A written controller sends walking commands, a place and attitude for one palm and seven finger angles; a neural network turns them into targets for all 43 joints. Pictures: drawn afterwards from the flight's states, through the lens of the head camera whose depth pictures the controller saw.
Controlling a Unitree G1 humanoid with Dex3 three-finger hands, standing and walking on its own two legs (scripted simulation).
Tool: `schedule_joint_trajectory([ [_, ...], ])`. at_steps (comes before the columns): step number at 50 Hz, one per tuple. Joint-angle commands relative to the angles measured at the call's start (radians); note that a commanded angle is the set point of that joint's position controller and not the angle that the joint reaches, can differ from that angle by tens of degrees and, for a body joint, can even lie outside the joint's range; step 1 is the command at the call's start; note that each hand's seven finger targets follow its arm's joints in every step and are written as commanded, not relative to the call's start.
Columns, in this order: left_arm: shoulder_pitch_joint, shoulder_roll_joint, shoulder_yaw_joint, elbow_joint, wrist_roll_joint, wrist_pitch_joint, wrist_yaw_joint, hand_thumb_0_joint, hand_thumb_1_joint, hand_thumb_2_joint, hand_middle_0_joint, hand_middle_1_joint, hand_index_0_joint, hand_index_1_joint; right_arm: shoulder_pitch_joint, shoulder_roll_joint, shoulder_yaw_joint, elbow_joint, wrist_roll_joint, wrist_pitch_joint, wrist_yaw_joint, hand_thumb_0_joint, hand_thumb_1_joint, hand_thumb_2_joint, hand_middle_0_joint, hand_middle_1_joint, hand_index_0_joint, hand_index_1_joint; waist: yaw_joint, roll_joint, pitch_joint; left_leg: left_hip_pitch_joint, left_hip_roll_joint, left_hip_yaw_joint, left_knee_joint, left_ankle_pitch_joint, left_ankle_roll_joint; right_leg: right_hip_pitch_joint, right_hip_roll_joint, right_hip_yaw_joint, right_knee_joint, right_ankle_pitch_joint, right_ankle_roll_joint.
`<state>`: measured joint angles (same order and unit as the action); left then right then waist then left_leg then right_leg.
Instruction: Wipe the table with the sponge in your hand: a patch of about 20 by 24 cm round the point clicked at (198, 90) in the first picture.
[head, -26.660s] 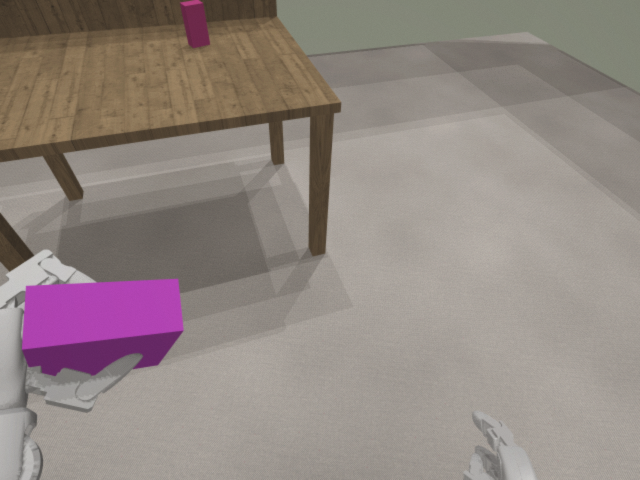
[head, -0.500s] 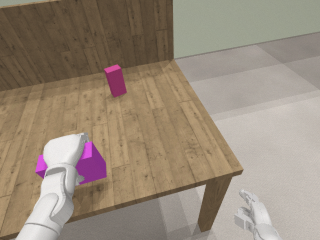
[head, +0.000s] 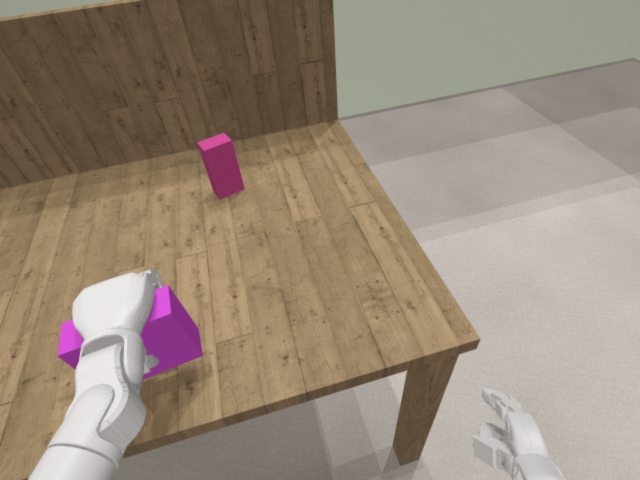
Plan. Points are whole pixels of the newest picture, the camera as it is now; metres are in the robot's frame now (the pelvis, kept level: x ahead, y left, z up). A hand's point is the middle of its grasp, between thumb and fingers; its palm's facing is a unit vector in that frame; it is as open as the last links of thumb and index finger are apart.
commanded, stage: move the sponge above the wiping area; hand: left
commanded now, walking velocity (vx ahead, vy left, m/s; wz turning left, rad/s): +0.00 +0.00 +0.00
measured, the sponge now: (143, 347) +0.26 +0.29 +0.01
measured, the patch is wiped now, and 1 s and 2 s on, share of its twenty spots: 0.00 0.00 0.00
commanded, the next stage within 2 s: lower the sponge onto the table in 1.86 s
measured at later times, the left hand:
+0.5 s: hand (141, 342) +0.26 +0.28 +0.04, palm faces -0.11 -0.13 -0.99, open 9.2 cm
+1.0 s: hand (165, 357) +0.25 +0.25 +0.02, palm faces -0.16 -0.16 -0.98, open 9.2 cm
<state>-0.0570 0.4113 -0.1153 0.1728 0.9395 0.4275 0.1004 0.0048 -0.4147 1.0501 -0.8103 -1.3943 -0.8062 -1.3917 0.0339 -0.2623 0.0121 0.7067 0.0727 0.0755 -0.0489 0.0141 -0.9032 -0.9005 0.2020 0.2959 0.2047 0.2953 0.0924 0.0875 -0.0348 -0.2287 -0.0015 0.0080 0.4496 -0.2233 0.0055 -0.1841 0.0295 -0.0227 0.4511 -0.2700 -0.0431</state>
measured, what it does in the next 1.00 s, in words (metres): stands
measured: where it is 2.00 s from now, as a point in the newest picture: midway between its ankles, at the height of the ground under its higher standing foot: outside the picture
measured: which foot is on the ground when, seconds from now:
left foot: down 0.00-1.00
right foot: down 0.00-1.00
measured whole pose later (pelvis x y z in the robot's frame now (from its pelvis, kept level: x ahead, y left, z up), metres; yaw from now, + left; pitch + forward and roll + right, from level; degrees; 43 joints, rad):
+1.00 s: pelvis -0.01 +0.00 +0.00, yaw +1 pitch -1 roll +0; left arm -0.02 0.37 -0.21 0.13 0.94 0.41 0.01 0.00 -0.42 1.05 -0.81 -1.40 -0.81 -1.39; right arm 0.01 -0.26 0.03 0.67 0.06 0.08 -0.05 0.01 -0.90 -0.90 0.20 0.30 0.21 0.30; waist 0.10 0.09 -0.02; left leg -0.24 0.00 -0.01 0.47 -0.22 0.00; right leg -0.19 0.03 -0.03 0.47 -0.27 -0.05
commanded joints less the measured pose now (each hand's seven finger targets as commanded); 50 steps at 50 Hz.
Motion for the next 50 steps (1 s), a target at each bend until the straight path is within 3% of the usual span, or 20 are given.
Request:
schedule_joint_trajectory([
  [1, -0.225, 0.145, 0.029, -0.200, 0.015, -0.021, -0.025, 0.000, 0.100, 1.300, -1.200, -1.600, -1.200, -1.600, -0.202, -0.104, -0.030, -0.186, -0.003, -0.054, -0.006, 0.000, -0.900, -0.900, 0.200, 0.300, 0.200, 0.300, -0.009, -0.109, -0.200, 0.093, -0.034, -0.067, -0.012, 0.223, 0.045, 0.031, -0.018, 0.090, -0.067, 0.301, -0.023],
  [7, -0.341, 0.309, 0.183, -0.314, 0.074, -0.151, 0.029, 0.000, 0.100, 1.300, -1.200, -1.600, -1.200, -1.600, -0.180, -0.099, -0.039, -0.168, -0.027, -0.075, -0.022, 0.000, -0.900, -0.900, 0.200, 0.300, 0.200, 0.300, 0.011, 0.008, -0.263, 0.152, -0.032, -0.081, 0.004, 0.269, 0.041, 0.034, -0.003, 0.125, -0.055, 0.325, -0.046],
  [8, -0.355, 0.251, 0.140, -0.320, 0.081, -0.161, 0.044, 0.000, 0.100, 1.300, -1.200, -1.600, -1.200, -1.600, -0.173, -0.085, -0.037, -0.178, -0.030, -0.080, -0.026, 0.000, -0.900, -0.900, 0.200, 0.300, 0.200, 0.300, 0.011, 0.012, -0.284, 0.149, -0.033, -0.069, 0.006, 0.278, 0.043, 0.043, -0.009, 0.092, -0.048, 0.325, -0.041],
  [12, -0.291, 0.307, 0.233, -0.236, 0.073, -0.125, 0.105, 0.000, 0.100, 1.300, -1.200, -1.600, -1.200, -1.600, -0.189, -0.101, -0.044, -0.151, -0.023, -0.078, -0.022, 0.000, -0.900, -0.900, 0.200, 0.300, 0.200, 0.300, 0.030, 0.019, -0.250, 0.133, -0.032, -0.077, -0.008, 0.286, 0.024, 0.040, -0.003, 0.120, -0.055, 0.325, -0.052],
  [13, -0.280, 0.218, 0.157, -0.218, 0.055, -0.100, 0.100, 0.000, 0.100, 1.300, -1.200, -1.600, -1.200, -1.600, -0.188, -0.092, -0.041, -0.161, -0.017, -0.074, -0.021, 0.000, -0.900, -0.900, 0.200, 0.300, 0.200, 0.300, 0.022, 0.005, -0.244, 0.117, -0.029, -0.059, -0.013, 0.272, 0.029, 0.045, -0.010, 0.085, -0.057, 0.312, -0.040],
  [17, -0.215, 0.199, 0.126, -0.105, 0.011, 0.008, 0.046, 0.000, 0.100, 1.300, -1.200, -1.600, -1.200, -1.600, -0.233, -0.112, -0.031, -0.154, 0.002, -0.051, -0.014, 0.000, -0.900, -0.900, 0.200, 0.300, 0.200, 0.300, 0.012, -0.088, -0.170, 0.085, -0.034, -0.063, -0.028, 0.222, 0.026, 0.032, -0.014, 0.108, -0.079, 0.285, -0.031],
  [18, -0.196, 0.117, 0.038, -0.135, -0.010, 0.021, 0.019, 0.000, 0.100, 1.300, -1.200, -1.600, -1.200, -1.600, -0.215, -0.107, -0.031, -0.182, 0.004, -0.047, -0.012, 0.000, -0.900, -0.900, 0.200, 0.300, 0.200, 0.300, -0.004, -0.079, -0.180, 0.078, -0.028, -0.051, -0.030, 0.217, 0.034, 0.043, -0.019, 0.073, -0.075, 0.289, -0.022],
  [20, -0.163, 0.120, 0.018, -0.167, -0.010, 0.026, -0.027, 0.000, 0.100, 1.300, -1.200, -1.600, -1.200, -1.600, -0.226, -0.108, -0.025, -0.196, 0.006, -0.045, -0.003, 0.000, -0.900, -0.900, 0.200, 0.300, 0.200, 0.300, -0.002, -0.101, -0.196, 0.083, -0.036, -0.063, -0.015, 0.237, 0.039, 0.051, -0.024, 0.084, -0.065, 0.334, -0.021],
  [25, -0.271, 0.159, 0.029, -0.301, 0.037, -0.099, -0.049, 0.000, 0.100, 1.300, -1.200, -1.600, -1.200, -1.600, -0.185, -0.095, -0.029, -0.202, -0.017, -0.062, -0.003, 0.000, -0.900, -0.900, 0.200, 0.300, 0.200, 0.300, -0.011, -0.072, -0.234, 0.118, -0.030, -0.080, 0.005, 0.240, 0.049, 0.009, -0.013, 0.085, -0.053, 0.300, -0.029],
  [27, -0.331, 0.247, 0.115, -0.371, 0.065, -0.157, -0.002, 0.000, 0.100, 1.300, -1.200, -1.600, -1.200, -1.600, -0.185, -0.093, -0.035, -0.192, -0.028, -0.073, -0.013, 0.000, -0.900, -0.900, 0.200, 0.300, 0.200, 0.300, 0.006, -0.007, -0.249, 0.149, -0.020, -0.099, 0.000, 0.241, 0.045, -0.001, 0.001, 0.108, -0.050, 0.265, -0.043],
  [30, -0.335, 0.245, 0.148, -0.366, 0.116, -0.193, 0.089, 0.000, 0.100, 1.300, -1.200, -1.600, -1.200, -1.600, -0.167, -0.083, -0.046, -0.179, -0.040, -0.089, -0.019, 0.000, -0.900, -0.900, 0.200, 0.300, 0.200, 0.300, 0.024, 0.034, -0.293, 0.175, -0.015, -0.097, 0.009, 0.307, 0.030, -0.005, 0.001, 0.098, -0.038, 0.278, -0.054],
  [32, -0.320, 0.305, 0.227, -0.314, 0.115, -0.156, 0.143, 0.000, 0.100, 1.300, -1.200, -1.600, -1.200, -1.600, -0.186, -0.095, -0.049, -0.157, -0.035, -0.083, -0.018, 0.000, -0.900, -0.900, 0.200, 0.300, 0.200, 0.300, 0.041, 0.043, -0.265, 0.154, -0.016, -0.102, -0.008, 0.283, 0.017, 0.001, 0.011, 0.122, -0.046, 0.249, -0.064],
  [33, -0.340, 0.209, 0.145, -0.303, 0.105, -0.130, 0.152, 0.000, 0.100, 1.300, -1.200, -1.600, -1.200, -1.600, -0.190, -0.084, -0.044, -0.162, -0.028, -0.083, -0.015, 0.000, -0.900, -0.900, 0.200, 0.300, 0.200, 0.300, 0.027, 0.041, -0.271, 0.144, -0.012, -0.081, -0.012, 0.276, 0.018, 0.003, 0.004, 0.083, -0.040, 0.246, -0.055],
  [35, -0.275, 0.174, 0.124, -0.240, 0.069, -0.062, 0.158, 0.000, 0.100, 1.300, -1.200, -1.600, -1.200, -1.600, -0.221, -0.088, -0.043, -0.160, -0.016, -0.079, -0.004, 0.000, -0.900, -0.900, 0.200, 0.300, 0.200, 0.300, 0.037, -0.005, -0.256, 0.129, -0.011, -0.076, -0.021, 0.264, 0.012, 0.011, -0.003, 0.082, -0.053, 0.240, -0.047],
  [37, -0.207, 0.165, 0.126, -0.170, 0.025, 0.019, 0.132, 0.000, 0.100, 1.300, -1.200, -1.600, -1.200, -1.600, -0.260, -0.100, -0.037, -0.153, -0.003, -0.064, 0.002, 0.000, -0.900, -0.900, 0.200, 0.300, 0.200, 0.300, 0.042, -0.054, -0.212, 0.106, -0.019, -0.076, -0.042, 0.226, 0.010, 0.030, -0.005, 0.095, -0.069, 0.219, -0.041],
  [38, -0.177, 0.081, 0.039, -0.166, 0.000, 0.057, 0.103, 0.000, 0.100, 1.300, -1.200, -1.600, -1.200, -1.600, -0.257, -0.097, -0.034, -0.171, 0.002, -0.056, 0.005, 0.000, -0.900, -0.900, 0.200, 0.300, 0.200, 0.300, 0.028, -0.072, -0.195, 0.090, -0.015, -0.055, -0.042, 0.217, 0.019, 0.039, -0.013, 0.064, -0.069, 0.236, -0.030],
  [42, -0.196, 0.067, -0.048, -0.149, 0.001, 0.128, -0.019, 0.000, 0.100, 1.300, -1.200, -1.600, -1.200, -1.600, -0.284, -0.109, -0.012, -0.189, 0.017, -0.026, 0.006, 0.000, -0.900, -0.900, 0.200, 0.300, 0.200, 0.300, -0.007, -0.117, -0.123, 0.060, -0.032, -0.074, -0.044, 0.155, 0.033, 0.006, -0.013, 0.091, -0.084, 0.188, -0.028],
  [46, -0.281, 0.143, -0.010, -0.263, 0.037, 0.008, -0.070, 0.000, 0.100, 1.300, -1.200, -1.600, -1.200, -1.600, -0.230, -0.098, -0.013, -0.208, -0.004, -0.036, -0.003, 0.000, -0.900, -0.900, 0.200, 0.300, 0.200, 0.300, -0.012, -0.123, -0.209, 0.090, -0.041, -0.073, -0.007, 0.171, 0.054, 0.026, -0.015, 0.093, -0.065, 0.240, -0.024],
  [47, -0.317, 0.221, 0.066, -0.323, 0.049, -0.045, -0.055, 0.000, 0.100, 1.300, -1.200, -1.600, -1.200, -1.600, -0.226, -0.099, -0.019, -0.200, -0.013, -0.044, -0.010, 0.000, -0.900, -0.900, 0.200, 0.300, 0.200, 0.300, -0.001, -0.080, -0.243, 0.115, -0.036, -0.082, -0.004, 0.175, 0.053, 0.032, -0.006, 0.115, -0.061, 0.237, -0.033],
  [50, -0.357, 0.241, 0.115, -0.374, 0.094, -0.166, 0.019, 0.000, 0.100, 1.300, -1.200, -1.600, -1.200, -1.600, -0.193, -0.076, -0.028, -0.190, -0.034, -0.072, -0.025, 0.000, -0.900, -0.900, 0.200, 0.300, 0.200, 0.300, 0.016, 0.003, -0.283, 0.159, -0.034, -0.077, 0.010, 0.233, 0.047, 0.030, -0.004, 0.116, -0.054, 0.274, -0.045],
])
